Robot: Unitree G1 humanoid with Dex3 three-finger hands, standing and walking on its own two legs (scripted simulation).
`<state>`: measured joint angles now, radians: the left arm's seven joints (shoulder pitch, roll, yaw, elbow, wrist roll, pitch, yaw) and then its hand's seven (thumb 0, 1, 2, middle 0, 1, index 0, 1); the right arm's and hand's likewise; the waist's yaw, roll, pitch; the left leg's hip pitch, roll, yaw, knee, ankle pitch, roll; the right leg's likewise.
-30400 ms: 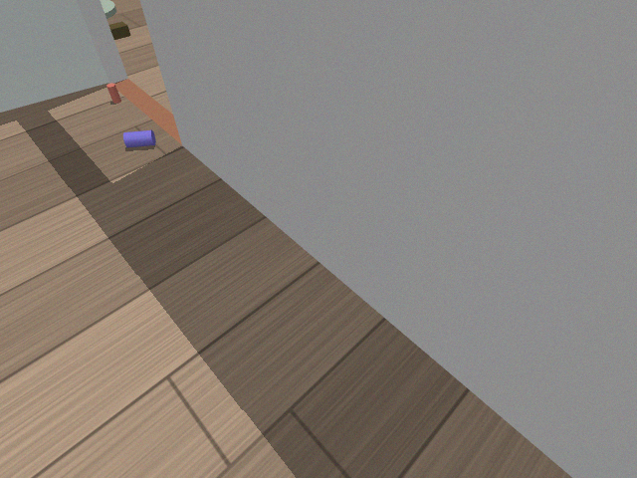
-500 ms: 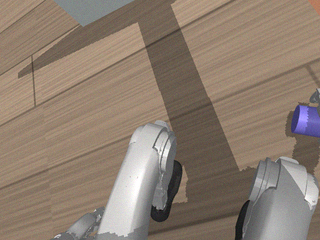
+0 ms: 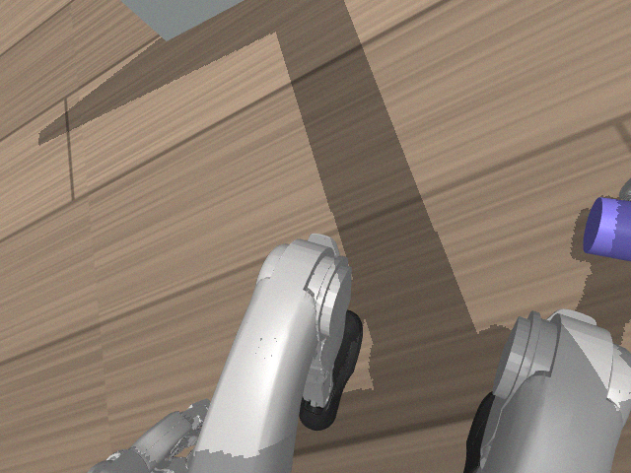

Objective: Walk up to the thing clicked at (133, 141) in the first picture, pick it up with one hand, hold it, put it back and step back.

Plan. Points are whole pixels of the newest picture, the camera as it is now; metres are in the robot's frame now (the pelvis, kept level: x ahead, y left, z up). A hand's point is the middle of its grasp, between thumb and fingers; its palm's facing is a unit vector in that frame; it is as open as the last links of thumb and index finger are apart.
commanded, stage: close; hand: right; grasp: from above
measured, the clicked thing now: out of the picture +0.44 -0.28 -0.26
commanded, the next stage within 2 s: settle in 0.86 s
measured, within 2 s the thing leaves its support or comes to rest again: leaves its support in 1.30 s
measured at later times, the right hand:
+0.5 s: hand out of the picture +0.43 -0.28 -0.22, palm faces -0.45 +0.09 -0.89, open 10.7 cm
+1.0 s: hand out of the picture +0.43 -0.28 -0.22, palm faces -0.45 +0.09 -0.89, open 10.5 cm
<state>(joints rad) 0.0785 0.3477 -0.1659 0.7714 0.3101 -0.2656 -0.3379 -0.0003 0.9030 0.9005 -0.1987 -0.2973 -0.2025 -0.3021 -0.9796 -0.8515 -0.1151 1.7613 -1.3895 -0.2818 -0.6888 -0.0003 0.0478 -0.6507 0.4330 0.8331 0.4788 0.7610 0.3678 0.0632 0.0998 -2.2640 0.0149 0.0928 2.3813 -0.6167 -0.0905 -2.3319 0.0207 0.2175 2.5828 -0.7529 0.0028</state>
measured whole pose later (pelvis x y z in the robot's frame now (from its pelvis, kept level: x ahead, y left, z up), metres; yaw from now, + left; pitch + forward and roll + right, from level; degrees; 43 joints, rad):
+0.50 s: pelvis +0.00 +0.00 +0.00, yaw +0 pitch +28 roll +13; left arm 0.11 0.35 -0.16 0.77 0.30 -0.25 -0.33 0.00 0.90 0.90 -0.20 -0.30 -0.20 -0.30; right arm -0.97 -0.86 -0.12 1.73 -1.40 -0.30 -0.67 -0.01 0.03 -0.58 0.53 0.68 0.57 0.62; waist 0.37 0.06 0.10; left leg -2.27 0.01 0.09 2.38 -0.61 -0.09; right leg -2.33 0.02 0.22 2.58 -0.75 0.00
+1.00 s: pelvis +0.00 +0.00 +0.00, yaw +0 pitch +28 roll +12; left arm 0.10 0.35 -0.17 0.75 0.31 -0.24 -0.32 0.00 0.90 0.90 -0.20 -0.30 -0.20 -0.30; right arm -0.97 -0.86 -0.12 1.74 -1.40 -0.30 -0.68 -0.02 0.02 -0.53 0.63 0.49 0.64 0.48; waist 0.37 0.06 0.10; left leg -2.27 0.01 0.09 2.38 -0.61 -0.08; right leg -2.33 0.02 0.22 2.58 -0.75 0.01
